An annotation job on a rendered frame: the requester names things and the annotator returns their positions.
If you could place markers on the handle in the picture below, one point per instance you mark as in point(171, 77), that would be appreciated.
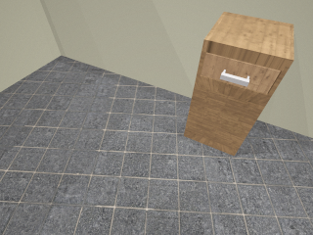
point(234, 79)

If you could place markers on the drawer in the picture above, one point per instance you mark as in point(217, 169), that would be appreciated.
point(261, 78)

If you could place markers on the cabinet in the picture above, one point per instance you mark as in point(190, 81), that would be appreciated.
point(222, 114)

